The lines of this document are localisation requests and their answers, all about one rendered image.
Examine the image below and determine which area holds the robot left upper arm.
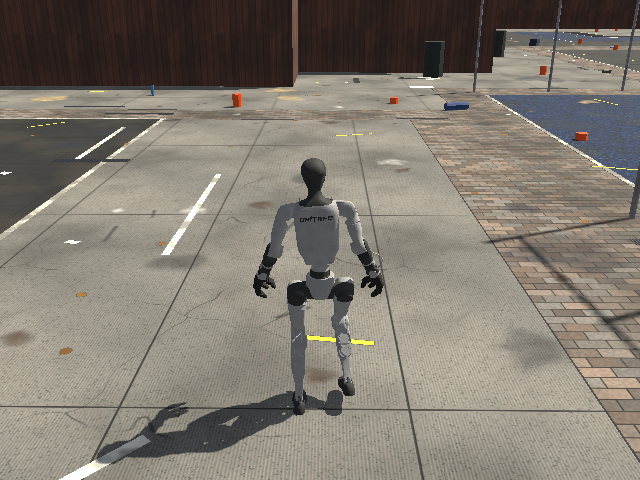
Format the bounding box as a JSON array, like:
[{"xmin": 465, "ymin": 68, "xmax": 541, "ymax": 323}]
[{"xmin": 267, "ymin": 203, "xmax": 295, "ymax": 258}]

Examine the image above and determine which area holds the right robot foot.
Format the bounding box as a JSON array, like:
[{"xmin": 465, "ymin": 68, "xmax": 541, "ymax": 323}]
[{"xmin": 338, "ymin": 376, "xmax": 355, "ymax": 396}]

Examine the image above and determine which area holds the left robot forearm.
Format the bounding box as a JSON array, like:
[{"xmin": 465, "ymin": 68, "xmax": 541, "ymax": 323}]
[{"xmin": 256, "ymin": 243, "xmax": 277, "ymax": 280}]

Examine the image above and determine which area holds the right robot shin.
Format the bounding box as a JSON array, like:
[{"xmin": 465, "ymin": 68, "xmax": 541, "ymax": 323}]
[{"xmin": 335, "ymin": 314, "xmax": 352, "ymax": 384}]

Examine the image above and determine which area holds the robot right upper arm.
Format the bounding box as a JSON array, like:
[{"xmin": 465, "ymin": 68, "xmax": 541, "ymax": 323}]
[{"xmin": 336, "ymin": 200, "xmax": 367, "ymax": 255}]

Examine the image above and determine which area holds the left robot hand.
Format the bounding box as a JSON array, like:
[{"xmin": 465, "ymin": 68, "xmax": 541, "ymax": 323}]
[{"xmin": 253, "ymin": 275, "xmax": 276, "ymax": 298}]

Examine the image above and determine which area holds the right robot forearm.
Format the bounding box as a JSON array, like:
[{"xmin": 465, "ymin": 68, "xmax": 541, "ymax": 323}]
[{"xmin": 357, "ymin": 239, "xmax": 380, "ymax": 278}]

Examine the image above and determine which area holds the right robot hand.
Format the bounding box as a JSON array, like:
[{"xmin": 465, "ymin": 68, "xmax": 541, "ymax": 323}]
[{"xmin": 361, "ymin": 273, "xmax": 384, "ymax": 297}]

